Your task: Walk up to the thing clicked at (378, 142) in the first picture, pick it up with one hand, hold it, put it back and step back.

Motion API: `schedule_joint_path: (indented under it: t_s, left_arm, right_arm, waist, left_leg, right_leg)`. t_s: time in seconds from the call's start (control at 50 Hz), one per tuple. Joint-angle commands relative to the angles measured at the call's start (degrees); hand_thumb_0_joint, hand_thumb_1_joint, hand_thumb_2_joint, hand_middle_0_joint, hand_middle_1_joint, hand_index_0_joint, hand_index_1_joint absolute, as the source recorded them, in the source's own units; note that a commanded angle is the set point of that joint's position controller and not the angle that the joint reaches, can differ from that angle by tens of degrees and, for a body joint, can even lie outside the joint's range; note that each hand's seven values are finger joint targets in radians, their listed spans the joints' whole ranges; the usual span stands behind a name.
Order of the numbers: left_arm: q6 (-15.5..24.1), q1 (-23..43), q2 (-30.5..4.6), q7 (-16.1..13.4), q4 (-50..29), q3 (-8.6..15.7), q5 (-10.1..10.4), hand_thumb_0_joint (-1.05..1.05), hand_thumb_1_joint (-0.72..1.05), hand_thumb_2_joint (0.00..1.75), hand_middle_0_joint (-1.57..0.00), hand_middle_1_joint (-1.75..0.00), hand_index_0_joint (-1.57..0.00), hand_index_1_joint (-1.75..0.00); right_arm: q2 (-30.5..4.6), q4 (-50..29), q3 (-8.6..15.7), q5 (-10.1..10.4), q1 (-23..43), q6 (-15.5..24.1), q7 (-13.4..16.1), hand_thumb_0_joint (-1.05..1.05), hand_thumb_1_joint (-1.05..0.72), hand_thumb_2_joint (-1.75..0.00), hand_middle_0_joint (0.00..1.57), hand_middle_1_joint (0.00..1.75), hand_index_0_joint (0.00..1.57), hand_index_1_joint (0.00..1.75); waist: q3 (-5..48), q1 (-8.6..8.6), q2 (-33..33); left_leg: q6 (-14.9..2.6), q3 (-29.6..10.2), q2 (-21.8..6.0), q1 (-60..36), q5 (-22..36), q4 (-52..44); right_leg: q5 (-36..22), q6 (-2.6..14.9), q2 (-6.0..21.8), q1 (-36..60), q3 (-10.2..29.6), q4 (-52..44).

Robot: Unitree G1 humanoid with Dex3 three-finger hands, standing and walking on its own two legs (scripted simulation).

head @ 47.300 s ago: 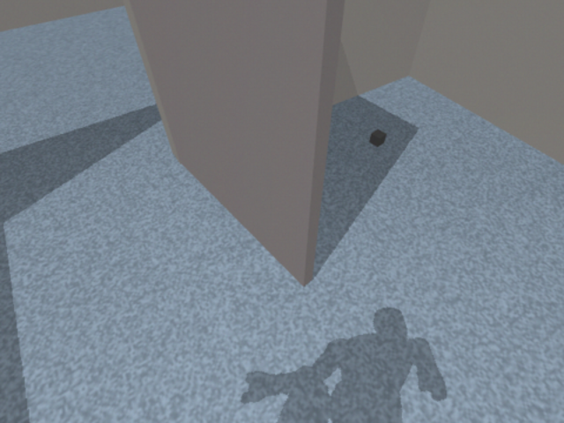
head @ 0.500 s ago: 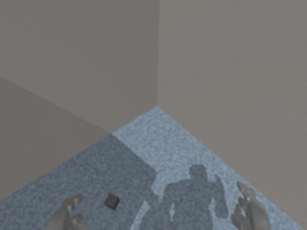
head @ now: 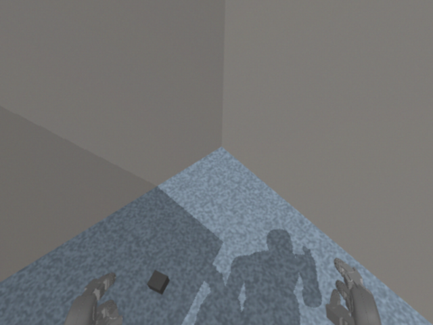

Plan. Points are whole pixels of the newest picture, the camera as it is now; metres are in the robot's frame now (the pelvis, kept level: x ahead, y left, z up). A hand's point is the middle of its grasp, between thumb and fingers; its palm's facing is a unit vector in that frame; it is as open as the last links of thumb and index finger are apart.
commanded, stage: home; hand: left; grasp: from above
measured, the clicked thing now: (158, 282) +0.42 +0.24 -0.68
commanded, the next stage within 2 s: stand in 0.52 s
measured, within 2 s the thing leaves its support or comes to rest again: neither
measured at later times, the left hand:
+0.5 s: hand (120, 315) +0.17 +0.18 -0.04, palm faces +0.04 -0.98 -0.20, open 7.4 cm
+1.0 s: hand out of the picture +0.08 +0.24 -0.11, palm faces +0.04 -0.94 -0.33, open 7.4 cm
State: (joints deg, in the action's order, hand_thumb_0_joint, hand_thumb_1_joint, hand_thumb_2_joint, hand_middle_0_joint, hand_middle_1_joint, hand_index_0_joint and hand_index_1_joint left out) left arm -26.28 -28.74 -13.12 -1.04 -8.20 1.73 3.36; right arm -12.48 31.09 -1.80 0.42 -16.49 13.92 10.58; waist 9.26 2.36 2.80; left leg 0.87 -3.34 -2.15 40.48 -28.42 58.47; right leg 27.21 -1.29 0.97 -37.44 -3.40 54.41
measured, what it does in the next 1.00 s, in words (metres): stands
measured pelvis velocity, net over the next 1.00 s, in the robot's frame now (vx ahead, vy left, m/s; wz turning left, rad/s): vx -0.01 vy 0.01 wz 0.01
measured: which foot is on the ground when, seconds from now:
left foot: down 0.00-1.00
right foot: down 0.00-1.00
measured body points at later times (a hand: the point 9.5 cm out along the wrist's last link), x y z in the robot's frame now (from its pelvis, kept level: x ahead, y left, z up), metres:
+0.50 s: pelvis +0.01 +0.00 +0.00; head +0.03 +0.01 +0.45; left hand +0.17 +0.23 -0.03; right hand +0.17 -0.25 -0.06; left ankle +0.01 +0.12 -0.68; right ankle +0.00 -0.14 -0.68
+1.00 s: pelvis -0.01 +0.01 +0.04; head +0.01 +0.01 +0.49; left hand +0.08 +0.29 -0.08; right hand +0.09 -0.27 -0.08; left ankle +0.01 +0.12 -0.68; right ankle +0.00 -0.14 -0.68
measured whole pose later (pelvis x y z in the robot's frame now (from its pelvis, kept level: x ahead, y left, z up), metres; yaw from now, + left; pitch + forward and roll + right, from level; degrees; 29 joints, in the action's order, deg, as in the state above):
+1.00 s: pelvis -0.01 +0.01 +0.04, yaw +1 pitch -1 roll -1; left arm -2.1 -13.7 -16.8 -1.6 46.5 2.6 -2.5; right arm -16.8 53.3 2.6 -3.1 -10.9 1.1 0.6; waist -2.0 -1.1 -0.2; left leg -0.4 -1.3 0.2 18.9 -19.9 39.4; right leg 19.9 -2.2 3.3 -17.2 -2.0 38.0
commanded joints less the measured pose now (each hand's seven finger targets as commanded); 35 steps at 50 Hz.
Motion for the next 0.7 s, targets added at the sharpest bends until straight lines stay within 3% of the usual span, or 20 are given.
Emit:
schedule_joint_path:
  t_s: [0.0, 0.02, 0.04, 0.06, 0.3, 0.4, 0.48, 0.58, 0.6, 0.62, 0.64, 0.66, 0.68]
  left_arm:
    - [3.18, 0.72, -4.94, -0.35, -10.84, 2.46, -0.65, 0.0, 0.9, 0.9, -0.2, -0.3, -0.2, -0.3]
    - [3.18, 0.89, -6.51, -0.68, -11.0, 4.38, -0.56, 0.0, 0.9, 0.9, -0.2, -0.3, -0.2, -0.3]
    - [3.09, 1.09, -5.92, -0.51, -10.96, 2.91, -0.7, 0.0, 0.9, 0.9, -0.2, -0.3, -0.2, -0.3]
    - [2.94, 0.86, -6.34, -0.61, -10.78, 3.9, -0.61, 0.0, 0.9, 0.9, -0.2, -0.3, -0.2, -0.3]
    - [2.87, 0.31, -5.43, -0.65, -10.52, 3.12, -0.44, 0.0, 0.9, 0.9, -0.2, -0.3, -0.2, -0.3]
    - [2.89, 0.89, -6.07, -0.65, -10.68, 3.48, -0.62, 0.0, 0.9, 0.9, -0.2, -0.3, -0.2, -0.3]
    - [2.94, 0.9, -6.2, -0.69, -11.43, 3.64, -0.51, 0.0, 0.9, 0.9, -0.2, -0.3, -0.2, -0.3]
    - [2.81, 0.72, -6.22, -0.76, -10.52, 3.6, -0.55, 0.0, 0.9, 0.9, -0.2, -0.3, -0.2, -0.3]
    - [14.95, 17.93, -9.9, -2.87, 9.58, 3.36, -7.06, 0.0, 0.9, 0.9, -0.2, -0.3, -0.2, -0.3]
    - [18.88, 12.23, -10.85, -2.47, 19.47, 4.64, -7.26, 0.0, 0.9, 0.9, -0.2, -0.3, -0.2, -0.3]
    - [20.93, 11.93, -11.88, -2.19, 22.16, 4.38, -7.8, 0.0, 0.9, 0.9, -0.2, -0.3, -0.2, -0.3]
    - [21.99, 13.02, -12.08, -1.75, 23.74, 3.99, -7.53, 0.0, 0.9, 0.9, -0.2, -0.3, -0.2, -0.3]
    - [23.09, 13.82, -12.12, -1.42, 25.96, 3.58, -7.16, 0.0, 0.9, 0.9, -0.2, -0.3, -0.2, -0.3]
  right_arm:
    - [-6.85, -9.34, 3.17, 0.02, 3.83, 3.33, 0.66, 0.0, -0.9, -0.9, 0.2, 0.3, 0.2, 0.3]
    - [-7.54, -9.26, 3.6, 0.09, 3.86, 3.18, 0.69, 0.0, -0.9, -0.9, 0.2, 0.3, 0.2, 0.3]
    - [-7.42, -9.41, 3.38, 0.11, 3.83, 3.13, 0.67, 0.0, -0.9, -0.9, 0.2, 0.3, 0.2, 0.3]
    - [-7.69, -9.16, 3.66, 0.05, 3.6, 3.05, 0.6, 0.0, -0.9, -0.9, 0.2, 0.3, 0.2, 0.3]
    - [-7.18, -9.46, 3.37, 0.07, 3.75, 2.46, 0.43, 0.0, -0.9, -0.9, 0.2, 0.3, 0.2, 0.3]
    - [-7.49, -9.34, 3.61, 0.09, 3.64, 2.39, 0.38, 0.0, -0.9, -0.9, 0.2, 0.3, 0.2, 0.3]
    - [-7.66, -9.28, 3.85, 0.05, 3.02, 2.14, 0.29, 0.0, -0.9, -0.9, 0.2, 0.3, 0.2, 0.3]
    - [-7.36, -9.37, 3.56, 0.05, 3.59, 1.86, 0.18, 0.0, -0.9, -0.9, 0.2, 0.3, 0.2, 0.3]
    - [-13.43, 4.71, 5.17, -6.82, 7.06, -3.94, -3.23, 0.0, -0.9, -0.9, 0.2, 0.3, 0.2, 0.3]
    - [-14.25, 5.59, 6.22, -6.82, 7.69, -6.12, -4.74, 0.0, -0.9, -0.9, 0.2, 0.3, 0.2, 0.3]
    - [-14.21, 5.31, 6.12, -6.71, 7.49, -7.04, -5.77, 0.0, -0.9, -0.9, 0.2, 0.3, 0.2, 0.3]
    - [-13.9, 5.19, 6.04, -6.58, 6.2, -7.8, -6.49, 0.0, -0.9, -0.9, 0.2, 0.3, 0.2, 0.3]
    - [-13.56, 6.12, 5.81, -5.71, 6.93, -8.03, -7.34, 0.0, -0.9, -0.9, 0.2, 0.3, 0.2, 0.3]
  waist:
    - [5.53, -0.02, 0.83]
    - [5.0, -0.48, 0.27]
    - [4.44, -0.05, 0.28]
    - [4.51, -0.28, 0.65]
    - [5.16, -0.18, 0.0]
    - [4.55, -0.03, -0.16]
    - [6.69, 0.24, 0.14]
    - [5.29, -0.25, -0.36]
    - [-8.54, -4.49, -3.41]
    - [-2.7, -4.5, -6.24]
    - [-1.79, -3.83, -7.14]
    - [-3.08, -2.81, -4.74]
    - [-2.17, -3.35, -1.6]
  left_leg:
    - [-1.2, 0.71, 1.71, -6.56, 12.62, -9.91]
    - [-1.22, 0.78, 1.61, -6.33, 13.06, -9.82]
    - [-1.3, 0.61, 1.76, -6.08, 12.89, -9.94]
    - [-1.21, 0.66, 1.62, -6.16, 12.37, -10.05]
    - [-1.24, 0.91, 1.72, -6.69, 16.78, -8.93]
    - [-1.29, 0.93, 1.71, -6.79, 15.48, -9.23]
    - [-1.11, 0.66, 1.57, -8.15, 19.08, -8.73]
    - [-1.35, 0.83, 1.78, -6.52, 16.25, -8.97]
    - [-4.07, -0.85, -0.08, -7.01, 26.49, -14.4]
    - [-4.64, 0.44, 0.41, -11.46, 28.69, -14.06]
    - [-4.67, 0.29, 0.39, -12.98, 29.05, -14.24]
    - [-4.68, -0.91, 0.25, -13.36, 26.24, -15.85]
    - [-4.87, -1.69, 0.22, -16.24, 25.43, -17.53]
  right_leg:
    - [-10.87, 1.24, -2.15, 2.92, -1.04, -7.82]
    - [-11.02, 1.28, -2.22, 3.03, -1.05, -7.87]
    - [-11.19, 1.2, -2.17, 2.72, -1.03, -7.87]
    - [-10.48, 1.35, -2.24, 2.68, -0.94, -7.88]
    - [-14.76, 1.17, -2.08, 4.11, -1.05, -7.67]
    - [-13.64, 1.14, -2.02, 3.66, -0.88, -7.85]
    - [-16.41, 1.3, -2.07, 4.56, -0.92, -7.16]
    - [-14.48, 1.18, -1.93, 4.32, -0.77, -7.93]
    - [-13.98, 2.48, 2.67, 15.09, 2.54, -10.6]
    - [-14.95, 4.69, 2.73, 16.92, 5.51, -11.62]
    - [-16.8, 5.59, 3.53, 17.13, 6.93, -11.84]
    - [-17.11, 5.32, 2.67, 15.2, 6.53, -12.57]
    - [-18.32, 4.71, 3.13, 16.71, 6.37, -12.2]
